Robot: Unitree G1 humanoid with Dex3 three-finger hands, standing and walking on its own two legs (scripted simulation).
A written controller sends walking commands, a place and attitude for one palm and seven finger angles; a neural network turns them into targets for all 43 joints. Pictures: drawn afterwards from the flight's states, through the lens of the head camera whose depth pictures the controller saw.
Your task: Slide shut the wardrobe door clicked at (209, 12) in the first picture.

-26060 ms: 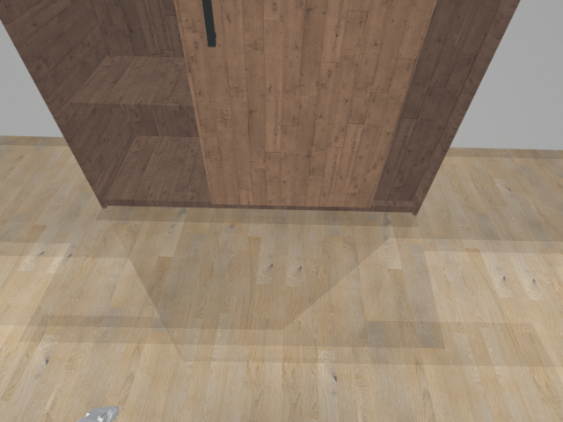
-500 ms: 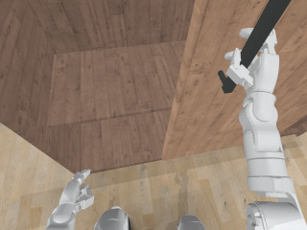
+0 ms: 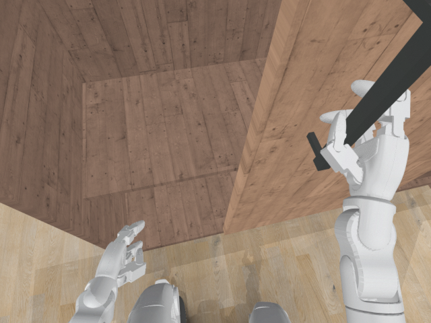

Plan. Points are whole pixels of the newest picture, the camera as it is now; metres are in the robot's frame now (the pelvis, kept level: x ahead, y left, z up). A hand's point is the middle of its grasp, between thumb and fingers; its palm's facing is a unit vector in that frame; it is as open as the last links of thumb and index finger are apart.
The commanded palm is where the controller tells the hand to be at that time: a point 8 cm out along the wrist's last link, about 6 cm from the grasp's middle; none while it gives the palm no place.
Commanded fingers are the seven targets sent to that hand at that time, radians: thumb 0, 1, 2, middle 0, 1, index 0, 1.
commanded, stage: step sideways, sliding the door along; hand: right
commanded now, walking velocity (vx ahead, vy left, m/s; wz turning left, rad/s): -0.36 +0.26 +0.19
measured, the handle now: (354, 103) +0.36 -0.21 +0.19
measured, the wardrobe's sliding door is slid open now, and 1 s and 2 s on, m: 0.41 0.13 0.00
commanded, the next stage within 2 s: stop walking and hold the door there in 1.86 s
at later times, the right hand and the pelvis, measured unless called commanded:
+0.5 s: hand (240, 166) +0.30 -0.05 +0.15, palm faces +0.31 +0.95 -0.04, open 7.1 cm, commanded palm +0.26 -0.03 +0.15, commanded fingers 0.00 -0.90 -0.90 0.45 1.40 0.45 1.40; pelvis -0.02 +0.11 -0.02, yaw +3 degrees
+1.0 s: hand (118, 195) +0.27 +0.09 +0.16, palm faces +0.12 +0.99 -0.03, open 6.8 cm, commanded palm +0.25 +0.08 +0.16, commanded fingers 0.00 -0.90 -0.90 0.45 1.40 0.45 1.40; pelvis -0.09 +0.20 -0.01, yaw +7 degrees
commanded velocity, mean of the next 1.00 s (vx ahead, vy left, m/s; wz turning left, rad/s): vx -0.20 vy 0.28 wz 0.13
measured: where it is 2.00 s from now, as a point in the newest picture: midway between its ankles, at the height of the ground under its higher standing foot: outside the picture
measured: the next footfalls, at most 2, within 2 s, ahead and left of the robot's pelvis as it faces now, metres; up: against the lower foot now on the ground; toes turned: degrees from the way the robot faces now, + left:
left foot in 0.06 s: +0.10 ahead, +0.14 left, +0.00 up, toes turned +5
left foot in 0.48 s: +0.04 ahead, +0.23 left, +0.00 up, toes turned +7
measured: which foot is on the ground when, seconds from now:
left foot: up 0.00-0.04, down 0.06-0.24, up 0.26-0.46, down 0.48-0.66, up 0.68-0.82, down 0.84-1.00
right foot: down 0.00-0.52, up 0.54-0.64, down 0.66-0.86, up 0.88-0.98, down 1.00-1.00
